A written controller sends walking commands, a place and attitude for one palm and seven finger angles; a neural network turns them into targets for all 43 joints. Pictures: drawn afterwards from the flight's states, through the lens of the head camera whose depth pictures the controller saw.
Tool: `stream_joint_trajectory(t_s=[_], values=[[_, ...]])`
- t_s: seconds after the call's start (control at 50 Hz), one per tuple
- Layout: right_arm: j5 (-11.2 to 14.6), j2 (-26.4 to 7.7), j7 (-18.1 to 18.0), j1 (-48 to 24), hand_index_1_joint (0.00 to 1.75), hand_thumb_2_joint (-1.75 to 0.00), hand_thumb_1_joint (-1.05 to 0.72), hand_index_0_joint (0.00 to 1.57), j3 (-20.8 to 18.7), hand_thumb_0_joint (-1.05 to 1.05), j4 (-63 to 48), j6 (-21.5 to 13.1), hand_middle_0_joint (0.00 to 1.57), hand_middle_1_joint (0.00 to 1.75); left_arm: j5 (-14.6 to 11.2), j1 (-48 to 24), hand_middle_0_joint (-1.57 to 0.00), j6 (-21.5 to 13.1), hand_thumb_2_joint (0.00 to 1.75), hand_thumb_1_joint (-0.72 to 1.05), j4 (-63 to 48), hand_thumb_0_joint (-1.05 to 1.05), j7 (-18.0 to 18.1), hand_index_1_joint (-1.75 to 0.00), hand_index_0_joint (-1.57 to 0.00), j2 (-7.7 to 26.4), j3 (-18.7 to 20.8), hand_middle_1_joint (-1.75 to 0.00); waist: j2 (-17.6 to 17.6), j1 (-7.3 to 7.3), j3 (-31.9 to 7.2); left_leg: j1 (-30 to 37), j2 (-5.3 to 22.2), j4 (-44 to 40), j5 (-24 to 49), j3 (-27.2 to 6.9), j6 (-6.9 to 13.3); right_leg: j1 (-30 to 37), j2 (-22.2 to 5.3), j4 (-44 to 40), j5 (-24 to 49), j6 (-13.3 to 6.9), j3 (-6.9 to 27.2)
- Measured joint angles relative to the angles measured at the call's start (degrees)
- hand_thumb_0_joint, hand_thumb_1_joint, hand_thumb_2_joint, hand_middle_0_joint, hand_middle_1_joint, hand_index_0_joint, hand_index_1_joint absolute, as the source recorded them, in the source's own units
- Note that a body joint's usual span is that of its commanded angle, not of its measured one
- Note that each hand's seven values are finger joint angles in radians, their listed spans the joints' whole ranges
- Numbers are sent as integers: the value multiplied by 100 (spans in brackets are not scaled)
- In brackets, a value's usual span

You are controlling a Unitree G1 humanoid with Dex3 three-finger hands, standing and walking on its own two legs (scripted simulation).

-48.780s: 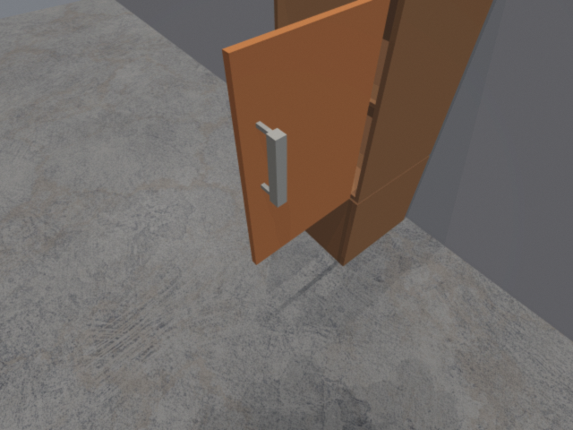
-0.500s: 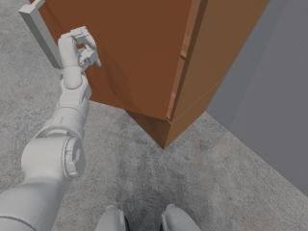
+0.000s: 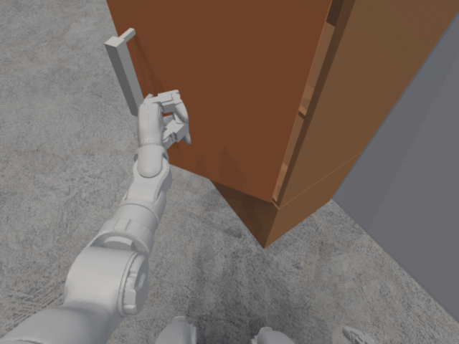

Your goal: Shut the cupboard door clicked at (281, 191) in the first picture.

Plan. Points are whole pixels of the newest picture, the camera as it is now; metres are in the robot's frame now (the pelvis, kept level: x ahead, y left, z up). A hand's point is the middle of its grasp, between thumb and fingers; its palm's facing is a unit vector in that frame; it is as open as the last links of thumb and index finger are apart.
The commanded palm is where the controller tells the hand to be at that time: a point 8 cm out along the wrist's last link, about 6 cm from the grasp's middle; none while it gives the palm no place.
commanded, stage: draw the hand back to the body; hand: left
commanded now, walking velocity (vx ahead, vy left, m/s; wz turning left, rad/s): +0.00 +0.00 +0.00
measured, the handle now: (134, 75) +0.63 +0.18 +0.08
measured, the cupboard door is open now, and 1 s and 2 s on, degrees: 31 31 31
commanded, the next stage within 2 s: step back with the hand held close in 1.54 s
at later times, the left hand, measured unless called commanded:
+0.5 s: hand (119, 163) +0.35 +0.14 +0.15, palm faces +0.04 -1.00 -0.06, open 3.1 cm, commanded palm +0.31 +0.20 +0.16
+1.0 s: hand out of the picture +0.24 +0.25 +0.21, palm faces +0.32 -0.88 -0.34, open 4.9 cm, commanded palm +0.19 +0.30 +0.22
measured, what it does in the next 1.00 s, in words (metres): rises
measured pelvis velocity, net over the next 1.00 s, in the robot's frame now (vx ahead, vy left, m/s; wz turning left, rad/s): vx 0.02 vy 0.03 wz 0.01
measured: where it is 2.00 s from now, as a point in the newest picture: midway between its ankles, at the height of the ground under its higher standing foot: outside the picture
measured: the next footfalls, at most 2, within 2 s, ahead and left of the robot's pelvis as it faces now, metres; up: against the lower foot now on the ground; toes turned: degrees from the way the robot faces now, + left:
none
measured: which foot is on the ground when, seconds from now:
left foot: down 0.00-1.00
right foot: down 0.00-1.00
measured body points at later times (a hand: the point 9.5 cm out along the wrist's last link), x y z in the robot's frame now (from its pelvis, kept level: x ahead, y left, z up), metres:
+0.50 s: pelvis +0.00 +0.01 +0.04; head +0.01 -0.01 +0.49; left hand +0.34 +0.19 +0.16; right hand +0.13 -0.25 -0.07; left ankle +0.04 +0.13 -0.67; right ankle -0.03 -0.10 -0.67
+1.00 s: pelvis +0.02 +0.03 +0.07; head -0.01 +0.00 +0.52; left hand +0.21 +0.30 +0.22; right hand +0.22 -0.17 -0.02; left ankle +0.04 +0.13 -0.67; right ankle -0.03 -0.10 -0.67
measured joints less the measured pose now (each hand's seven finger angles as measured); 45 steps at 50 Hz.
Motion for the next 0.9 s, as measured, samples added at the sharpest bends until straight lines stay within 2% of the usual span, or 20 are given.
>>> stream_joint_trajectory(t_s=[0.04,0.1,0.26,0.38,0.48,0.56,0.64,0.76,0.9], values=[[-3,32,4,56,30,-90,-90,20,24,0,-16,23,20,30,-7,35,-131,-6,90,90,-103,2,-51,-150,-130,29,91,-150,11,3,-11,5,12,-13,9,30,-1,-18,8,5,13,-3,32],[40,46,10,234,30,-90,-90,20,37,0,-62,109,20,30,-80,454,-130,44,90,90,-617,2,-174,-150,-130,66,184,-150,65,50,-9,191,39,-139,28,121,4,114,27,-93,58,3,126],[288,-22,-171,661,30,-90,-90,20,90,1,-75,265,20,30,-502,2119,-130,628,90,90,-2257,2,-543,-150,-129,166,56,-150,130,227,173,1239,36,-884,247,220,25,1116,33,-839,325,32,225],[412,-151,-336,457,30,-90,-90,20,78,1,-16,98,20,30,-699,2879,-131,832,90,90,-3257,2,-808,-150,-130,260,-206,-150,108,344,282,1762,7,-1196,371,145,32,1711,21,-1254,479,38,151],[496,-239,-421,63,30,-90,-90,20,95,1,-177,0,20,30,-858,3499,-128,1229,90,90,-4067,2,-1041,-148,-127,327,-311,-148,106,448,309,2148,-42,-1422,450,169,66,2095,-24,-1482,565,71,170],[522,-161,-608,-344,30,-90,-90,20,157,1,-341,153,19,30,-541,4206,-122,1570,90,90,-4886,2,-984,-141,-121,587,-593,-141,83,511,413,2699,-110,-1899,637,203,77,2623,-84,-1922,735,102,200],[519,-74,-757,-661,30,-90,-90,20,267,1,-479,236,19,30,-385,4702,-114,1841,90,89,-5470,2,-921,-132,-113,797,-699,-132,81,632,552,3212,-155,-2413,860,190,123,3162,-115,-2484,984,139,182],[461,41,-779,-878,30,-90,-90,20,440,1,-592,215,20,30,-333,5339,-99,2162,90,89,-6256,2,-807,-115,-98,969,-458,-116,93,801,720,3754,-209,-2939,1080,162,153,3762,-151,-3114,1254,170,150],[371,106,-716,-788,30,-90,-90,20,553,1,-525,135,20,30,-307,6077,-80,2321,90,89,-7094,2,-713,-95,-79,1088,-98,-95,161,927,820,4102,-280,-3243,1182,151,194,4149,-213,-3483,1386,217,131]])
